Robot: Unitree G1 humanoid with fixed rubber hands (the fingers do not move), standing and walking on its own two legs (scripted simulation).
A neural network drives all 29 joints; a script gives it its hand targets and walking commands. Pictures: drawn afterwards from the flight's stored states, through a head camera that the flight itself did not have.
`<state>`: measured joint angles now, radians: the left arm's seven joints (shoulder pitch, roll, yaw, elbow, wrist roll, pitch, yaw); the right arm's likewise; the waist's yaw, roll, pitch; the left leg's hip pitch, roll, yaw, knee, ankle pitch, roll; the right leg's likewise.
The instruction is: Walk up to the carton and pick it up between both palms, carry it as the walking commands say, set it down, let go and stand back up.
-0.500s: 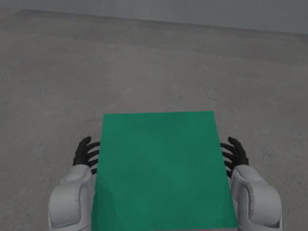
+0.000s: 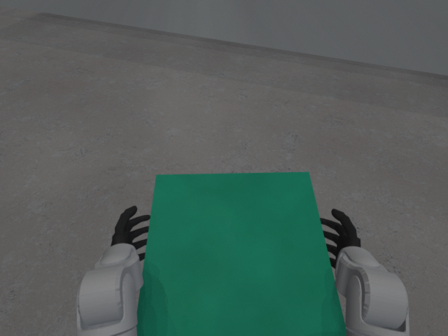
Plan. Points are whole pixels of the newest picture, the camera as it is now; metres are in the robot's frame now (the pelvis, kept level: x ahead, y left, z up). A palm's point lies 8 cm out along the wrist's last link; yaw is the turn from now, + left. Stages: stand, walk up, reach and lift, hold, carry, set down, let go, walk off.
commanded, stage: carry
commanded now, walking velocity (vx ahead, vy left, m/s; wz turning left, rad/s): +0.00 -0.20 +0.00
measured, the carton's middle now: (233, 262) +0.29 +0.01 -0.01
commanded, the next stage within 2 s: none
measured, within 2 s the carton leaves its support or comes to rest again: neither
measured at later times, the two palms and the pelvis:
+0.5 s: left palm (218, 306) +0.18 +0.04 +0.07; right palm out of the picture +0.18 -0.31 +0.07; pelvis -0.08 -0.14 -0.01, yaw +1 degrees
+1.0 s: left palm out of the picture +0.10 -0.13 +0.07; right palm out of the picture +0.08 -0.48 +0.06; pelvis -0.17 -0.30 +0.00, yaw +1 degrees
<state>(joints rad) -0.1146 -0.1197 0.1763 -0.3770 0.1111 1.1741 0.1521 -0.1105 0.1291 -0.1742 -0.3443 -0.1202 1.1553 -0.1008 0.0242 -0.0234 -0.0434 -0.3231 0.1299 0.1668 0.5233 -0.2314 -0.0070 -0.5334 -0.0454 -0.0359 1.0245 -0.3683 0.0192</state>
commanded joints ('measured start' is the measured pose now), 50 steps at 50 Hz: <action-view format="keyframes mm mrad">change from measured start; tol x32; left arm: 1 -502 -818 -826 -51 -469 13 -385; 50 -414 -828 -762 -62 -412 -23 -388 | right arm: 1 -466 816 742 -66 432 16 335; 50 -551 846 821 -122 500 3 339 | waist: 1 -27 228 -220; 6 -29 300 -293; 10 -26 -274 -230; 23 -28 -110 -353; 26 -55 409 -236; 50 -16 -127 -301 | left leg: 1 162 216 -138 -154 341 83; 7 146 209 -124 19 352 -10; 10 -276 7 -40 472 -431 -102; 13 -258 4 -77 673 -289 -78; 25 330 201 -281 -250 68 43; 27 302 410 -431 -178 584 238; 38 215 232 -146 -70 471 55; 43 -272 10 -55 522 -446 -98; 50 -223 -39 -54 507 -278 -54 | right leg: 1 25 1 -47 -133 -36 20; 11 396 -287 153 -646 702 -213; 23 408 -196 80 -540 619 -223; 26 -142 20 -34 -187 -113 -43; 29 -100 -31 118 155 -52 -17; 38 112 36 -109 -410 -14 14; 43 418 -314 229 -646 778 -208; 50 418 -212 77 -643 424 -216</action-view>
